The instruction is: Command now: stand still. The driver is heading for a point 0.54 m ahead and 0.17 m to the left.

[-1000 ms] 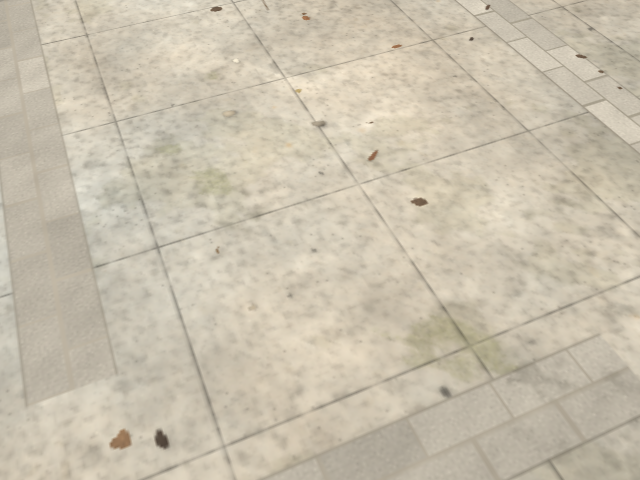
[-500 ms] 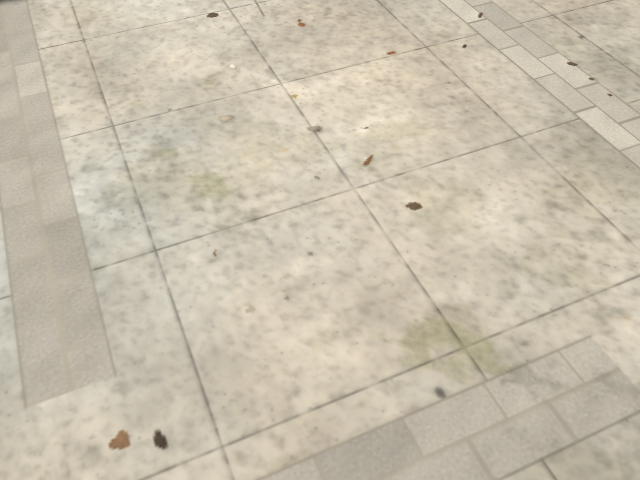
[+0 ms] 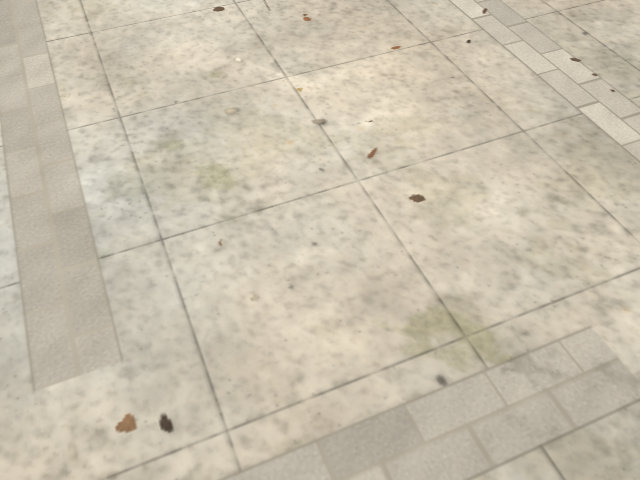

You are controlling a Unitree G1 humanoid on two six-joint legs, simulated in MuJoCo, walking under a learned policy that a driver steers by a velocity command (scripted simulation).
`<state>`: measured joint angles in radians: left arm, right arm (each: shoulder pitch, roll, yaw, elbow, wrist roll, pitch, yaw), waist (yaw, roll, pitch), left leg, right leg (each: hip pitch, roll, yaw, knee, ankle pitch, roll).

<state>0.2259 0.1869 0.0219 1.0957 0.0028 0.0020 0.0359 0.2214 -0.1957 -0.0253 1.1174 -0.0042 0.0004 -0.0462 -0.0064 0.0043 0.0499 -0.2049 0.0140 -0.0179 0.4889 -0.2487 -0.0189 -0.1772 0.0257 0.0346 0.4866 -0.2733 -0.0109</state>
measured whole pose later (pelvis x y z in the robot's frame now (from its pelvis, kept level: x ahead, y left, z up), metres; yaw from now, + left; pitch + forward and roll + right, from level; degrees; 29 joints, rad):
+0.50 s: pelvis +0.03 +0.02 -0.01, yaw +1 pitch +0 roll +0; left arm 0.37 0.20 0.03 1.10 -0.03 -0.04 0.03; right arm 0.32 -0.19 -0.02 1.10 0.02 -0.07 -0.02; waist 0.01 -0.01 -0.02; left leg -0.27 -0.01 0.02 0.65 -0.43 0.07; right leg -0.20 0.01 0.04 0.56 -0.37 -0.03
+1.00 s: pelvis +0.26 +0.00 -0.02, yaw +2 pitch +2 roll +0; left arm -0.09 0.22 0.03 0.83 -0.02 -0.11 -0.04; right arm 0.53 -0.21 -0.02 1.08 0.00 -0.06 -0.01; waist -0.07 0.01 0.04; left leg 0.09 0.02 -0.01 0.53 -0.48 0.01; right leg -0.52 0.01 -0.06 0.56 -0.08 -0.10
